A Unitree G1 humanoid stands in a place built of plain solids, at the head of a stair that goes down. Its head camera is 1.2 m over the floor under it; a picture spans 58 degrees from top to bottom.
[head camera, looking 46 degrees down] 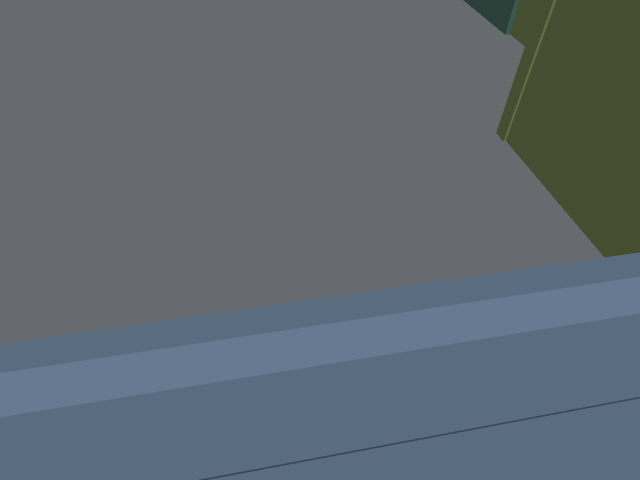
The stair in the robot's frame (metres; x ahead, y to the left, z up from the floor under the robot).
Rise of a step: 0.19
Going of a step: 0.26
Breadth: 3.70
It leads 10 degrees to the left of straight ahead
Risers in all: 3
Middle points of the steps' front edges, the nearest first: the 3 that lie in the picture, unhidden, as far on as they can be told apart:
0.61 0.15 0.00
0.87 0.19 -0.19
1.12 0.24 -0.38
